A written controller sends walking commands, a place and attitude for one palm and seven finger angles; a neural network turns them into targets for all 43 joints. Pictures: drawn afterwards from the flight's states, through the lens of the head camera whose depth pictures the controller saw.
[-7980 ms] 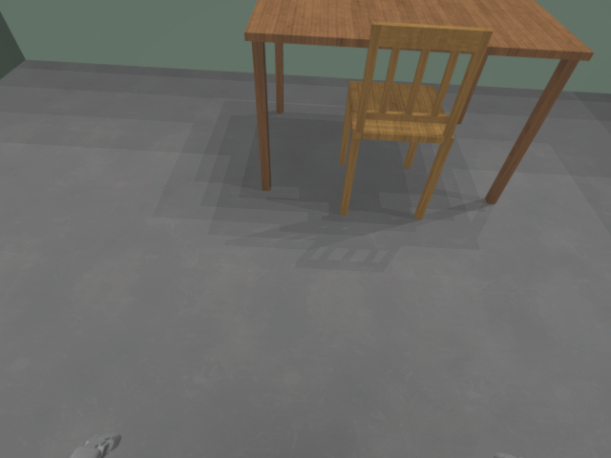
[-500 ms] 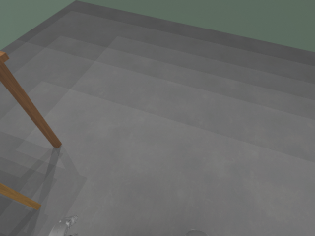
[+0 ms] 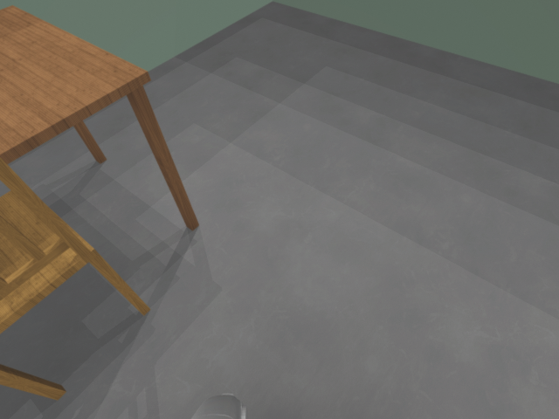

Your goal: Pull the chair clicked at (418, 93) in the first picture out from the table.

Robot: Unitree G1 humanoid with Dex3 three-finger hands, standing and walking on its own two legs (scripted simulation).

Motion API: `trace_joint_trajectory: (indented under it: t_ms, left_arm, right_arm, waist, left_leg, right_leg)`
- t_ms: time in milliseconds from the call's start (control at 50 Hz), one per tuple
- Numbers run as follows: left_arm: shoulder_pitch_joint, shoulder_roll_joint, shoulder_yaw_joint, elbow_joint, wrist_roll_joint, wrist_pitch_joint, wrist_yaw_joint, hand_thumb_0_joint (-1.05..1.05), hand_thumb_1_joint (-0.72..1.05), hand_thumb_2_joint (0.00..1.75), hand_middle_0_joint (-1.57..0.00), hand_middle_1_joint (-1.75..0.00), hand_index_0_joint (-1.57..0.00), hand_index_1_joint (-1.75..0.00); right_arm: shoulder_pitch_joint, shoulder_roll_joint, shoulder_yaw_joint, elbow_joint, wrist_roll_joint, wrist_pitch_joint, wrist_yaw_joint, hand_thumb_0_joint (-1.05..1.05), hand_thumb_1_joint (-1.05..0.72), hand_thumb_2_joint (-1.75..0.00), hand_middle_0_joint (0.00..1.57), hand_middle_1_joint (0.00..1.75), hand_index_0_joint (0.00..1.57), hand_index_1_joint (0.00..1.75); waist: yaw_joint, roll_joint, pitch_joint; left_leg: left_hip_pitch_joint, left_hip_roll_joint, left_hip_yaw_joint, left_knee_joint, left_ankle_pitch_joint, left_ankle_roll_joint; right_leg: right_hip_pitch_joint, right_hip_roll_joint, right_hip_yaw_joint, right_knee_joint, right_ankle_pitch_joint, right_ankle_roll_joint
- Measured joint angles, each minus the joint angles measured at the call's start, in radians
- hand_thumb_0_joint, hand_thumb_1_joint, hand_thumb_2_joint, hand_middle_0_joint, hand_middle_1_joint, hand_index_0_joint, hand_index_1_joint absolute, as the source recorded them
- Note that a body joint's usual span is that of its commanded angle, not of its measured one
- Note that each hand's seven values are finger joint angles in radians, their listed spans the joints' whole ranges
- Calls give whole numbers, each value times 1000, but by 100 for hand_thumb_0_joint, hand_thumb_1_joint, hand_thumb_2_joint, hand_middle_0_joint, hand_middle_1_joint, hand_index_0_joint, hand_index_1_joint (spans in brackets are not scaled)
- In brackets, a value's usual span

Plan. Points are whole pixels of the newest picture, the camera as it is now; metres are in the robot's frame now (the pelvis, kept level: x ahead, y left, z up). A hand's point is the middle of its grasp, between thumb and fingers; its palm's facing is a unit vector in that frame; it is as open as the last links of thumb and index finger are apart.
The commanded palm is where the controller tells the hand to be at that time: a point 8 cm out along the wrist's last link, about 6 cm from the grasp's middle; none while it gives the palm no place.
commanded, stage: turn to face it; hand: left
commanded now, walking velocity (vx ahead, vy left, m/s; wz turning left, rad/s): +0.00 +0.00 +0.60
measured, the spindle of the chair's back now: out of the picture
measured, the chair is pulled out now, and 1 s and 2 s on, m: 0.00 0.00 0.00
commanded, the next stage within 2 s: take the last steps up to it in 1.26 s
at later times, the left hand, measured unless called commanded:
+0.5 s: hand out of the picture +0.07 +0.27 -0.15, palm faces +0.28 -0.92 -0.27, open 7.4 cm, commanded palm none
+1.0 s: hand out of the picture -0.05 +0.18 -0.15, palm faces +0.55 -0.79 -0.27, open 7.4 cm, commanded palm none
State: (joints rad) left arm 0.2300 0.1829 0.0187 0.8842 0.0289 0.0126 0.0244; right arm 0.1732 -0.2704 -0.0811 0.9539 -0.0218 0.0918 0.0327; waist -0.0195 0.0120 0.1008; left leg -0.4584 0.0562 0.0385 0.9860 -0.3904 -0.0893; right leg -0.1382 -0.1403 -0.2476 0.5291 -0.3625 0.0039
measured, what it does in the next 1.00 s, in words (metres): steps on the spot, turning left: left foot, then right foot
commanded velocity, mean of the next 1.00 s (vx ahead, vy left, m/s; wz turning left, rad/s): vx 0.00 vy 0.00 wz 0.57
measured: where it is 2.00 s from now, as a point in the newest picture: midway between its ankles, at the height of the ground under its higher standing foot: outside the picture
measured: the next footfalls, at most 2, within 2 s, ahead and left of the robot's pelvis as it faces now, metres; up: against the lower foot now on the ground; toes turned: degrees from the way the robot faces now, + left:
left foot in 0.12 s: +0.04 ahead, +0.14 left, +0.00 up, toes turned +11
right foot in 0.64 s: +0.10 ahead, -0.09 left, +0.00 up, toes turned +19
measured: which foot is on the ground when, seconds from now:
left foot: up 0.00-0.10, down 0.12-0.64, up 0.66-1.00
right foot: down 0.00-0.12, up 0.14-0.62, down 0.64-1.00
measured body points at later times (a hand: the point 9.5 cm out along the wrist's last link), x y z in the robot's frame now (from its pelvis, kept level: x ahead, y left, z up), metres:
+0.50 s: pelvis +0.01 +0.03 +0.00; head +0.04 +0.05 +0.45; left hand +0.05 +0.32 -0.13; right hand +0.16 -0.19 -0.13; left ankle +0.01 +0.13 -0.74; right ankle +0.05 -0.12 -0.68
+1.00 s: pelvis +0.01 -0.02 +0.00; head +0.05 -0.02 +0.45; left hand -0.08 +0.22 -0.13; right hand +0.21 -0.21 -0.15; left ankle -0.08 +0.11 -0.67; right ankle +0.06 -0.11 -0.74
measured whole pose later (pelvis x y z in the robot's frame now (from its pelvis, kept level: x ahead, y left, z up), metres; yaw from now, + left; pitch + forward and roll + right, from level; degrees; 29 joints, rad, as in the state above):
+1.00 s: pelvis +0.01 -0.02 +0.00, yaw +35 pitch -1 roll +2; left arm 0.26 0.18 0.02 0.90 0.03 0.01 0.03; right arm 0.20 -0.28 -0.08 0.97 -0.02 0.10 0.03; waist -0.01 0.01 0.08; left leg -0.44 0.05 0.01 1.02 -0.40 -0.09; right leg -0.18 -0.14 -0.25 0.52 -0.30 -0.01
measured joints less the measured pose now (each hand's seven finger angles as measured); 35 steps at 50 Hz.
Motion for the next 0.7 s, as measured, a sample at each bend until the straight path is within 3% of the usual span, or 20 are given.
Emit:
trace_joint_trajectory:
  t_ms: [100,120,140,180,220,280,380,480,560,620,660,700]
  left_arm:
    - [45,51,25,25,2,15,-2,1,90,90,-20,-30,-20,-30]
    - [58,62,30,29,-3,18,-3,1,90,90,-20,-30,-20,-30]
    - [56,78,36,38,-7,27,-5,1,90,90,-20,-30,-20,-30]
    - [46,102,46,50,-9,52,-1,1,91,90,-20,-30,-20,-30]
    - [36,109,52,58,-8,63,1,1,91,90,-20,-30,-20,-30]
    - [10,107,53,51,-6,59,-7,1,91,90,-19,-30,-19,-30]
    - [-34,95,47,15,-6,46,-10,1,91,90,-19,-30,-19,-30]
    - [-76,79,41,-10,-8,45,-7,1,91,90,-19,-30,-20,-30]
    - [-103,60,31,-29,-14,38,-4,1,91,90,-19,-30,-20,-30]
    - [-110,46,21,-48,-21,19,-3,1,91,90,-20,-30,-20,-30]
    - [-109,26,12,-51,-15,0,0,1,91,90,-20,-30,-20,-30]
    - [-96,11,-2,-52,-11,-4,1,1,91,90,-20,-30,-20,-30]
  right_arm:
    - [-57,4,13,-43,3,-27,2,1,-91,-90,20,30,20,30]
    - [-61,-1,16,-56,2,-39,3,1,-91,-90,20,30,20,30]
    - [-71,4,15,-64,2,-52,0,0,-91,-90,20,30,20,30]
    - [-80,14,24,-75,7,-68,-5,0,-91,-90,20,30,20,30]
    - [-75,21,31,-82,6,-72,-15,0,-91,-90,20,30,20,30]
    - [-61,28,38,-84,3,-72,-27,0,-90,-90,20,30,20,30]
    - [-27,46,48,-74,3,-68,-24,0,-90,-90,20,30,20,30]
    - [12,63,47,-61,-2,-59,-18,0,-90,-90,20,30,21,30]
    - [40,61,37,-51,-6,-51,-19,0,-90,-90,20,30,21,30]
    - [63,50,26,-43,-2,-43,-20,0,-90,-90,20,30,21,30]
    - [72,32,14,-31,5,-35,-20,0,-90,-90,20,30,21,30]
    - [81,17,2,-21,2,-23,-20,1,-90,-90,20,30,20,30]
  waist:
    - [35,-41,10]
    - [38,-44,2]
    - [39,-61,6]
    - [52,-82,12]
    - [53,-79,3]
    - [47,-61,-8]
    - [34,-43,-30]
    - [11,-29,-45]
    - [-14,-4,-44]
    - [-24,15,-46]
    - [-25,49,-41]
    - [-32,60,-42]
  left_leg:
    - [114,-19,64,-280,44,34]
    - [143,-24,67,-350,97,68]
    - [130,-39,65,-334,85,103]
    - [124,-52,58,-307,51,133]
    - [142,-55,42,-337,56,137]
    - [178,-65,10,-412,100,137]
    - [212,-88,-40,-496,152,142]
    - [206,-108,-91,-512,169,132]
    - [181,-118,-135,-490,168,113]
    - [146,-132,-171,-444,154,89]
    - [102,-131,-188,-334,59,69]
    - [32,-137,-154,-120,-56,56]
  right_leg:
    - [-34,-40,-54,99,-58,35]
    - [-63,-52,-57,162,-78,43]
    - [-107,-61,-18,262,-132,57]
    - [-199,-33,88,465,-212,69]
    - [-268,-7,139,591,-189,79]
    - [-333,9,185,653,-96,89]
    - [-363,21,231,597,-10,102]
    - [-326,46,245,471,-27,104]
    - [-257,83,244,307,-59,94]
    - [-162,110,235,95,29,82]
    - [-135,121,205,49,65,26]
    - [-120,105,172,56,47,-17]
